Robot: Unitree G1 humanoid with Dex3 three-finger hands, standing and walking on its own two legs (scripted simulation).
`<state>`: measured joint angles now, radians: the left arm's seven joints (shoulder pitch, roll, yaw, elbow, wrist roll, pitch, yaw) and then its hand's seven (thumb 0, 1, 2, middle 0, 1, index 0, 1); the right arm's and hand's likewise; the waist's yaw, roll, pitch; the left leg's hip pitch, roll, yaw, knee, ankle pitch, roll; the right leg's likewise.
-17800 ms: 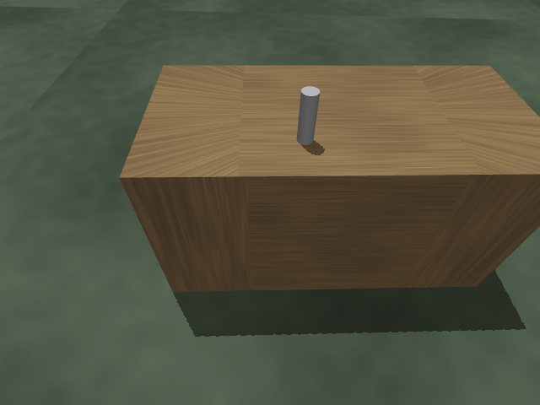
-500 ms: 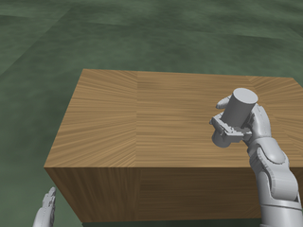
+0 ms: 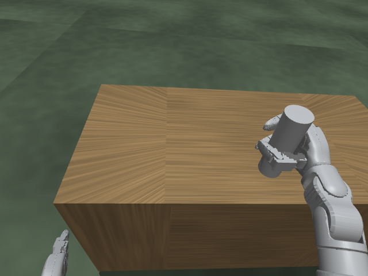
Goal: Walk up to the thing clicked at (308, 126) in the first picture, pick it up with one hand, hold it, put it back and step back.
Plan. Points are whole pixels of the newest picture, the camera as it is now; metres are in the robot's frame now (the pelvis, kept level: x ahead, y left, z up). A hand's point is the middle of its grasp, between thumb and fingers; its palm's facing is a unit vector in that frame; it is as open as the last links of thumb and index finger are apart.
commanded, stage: hold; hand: right
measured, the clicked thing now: (282, 144) +0.33 -0.17 +0.17
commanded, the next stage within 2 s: crouch in 0.36 s
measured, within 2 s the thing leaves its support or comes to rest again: neither
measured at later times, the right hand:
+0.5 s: hand (272, 141) +0.33 -0.15 +0.18, palm faces -0.04 +1.00 -0.04, open 6.4 cm
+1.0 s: hand (251, 140) +0.39 -0.14 +0.11, palm faces -0.01 +1.00 +0.01, open 6.4 cm
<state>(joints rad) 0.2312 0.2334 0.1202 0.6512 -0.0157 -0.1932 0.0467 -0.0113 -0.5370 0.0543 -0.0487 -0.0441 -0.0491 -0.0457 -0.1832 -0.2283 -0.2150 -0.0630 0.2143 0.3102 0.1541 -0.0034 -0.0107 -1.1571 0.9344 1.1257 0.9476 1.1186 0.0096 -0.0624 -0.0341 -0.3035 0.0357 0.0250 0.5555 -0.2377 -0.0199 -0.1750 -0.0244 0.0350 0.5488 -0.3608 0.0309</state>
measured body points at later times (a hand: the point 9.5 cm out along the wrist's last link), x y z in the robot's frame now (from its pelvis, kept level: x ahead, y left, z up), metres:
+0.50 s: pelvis -0.01 +0.00 +0.00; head -0.02 +0.03 +0.45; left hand +0.15 +0.26 -0.08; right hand +0.32 -0.20 +0.19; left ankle +0.04 +0.13 -0.73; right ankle -0.04 -0.14 -0.73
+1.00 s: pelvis -0.01 +0.00 -0.01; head +0.01 +0.01 +0.44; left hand +0.14 +0.27 -0.08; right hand +0.39 -0.19 +0.12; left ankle +0.04 +0.13 -0.73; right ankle -0.04 -0.14 -0.73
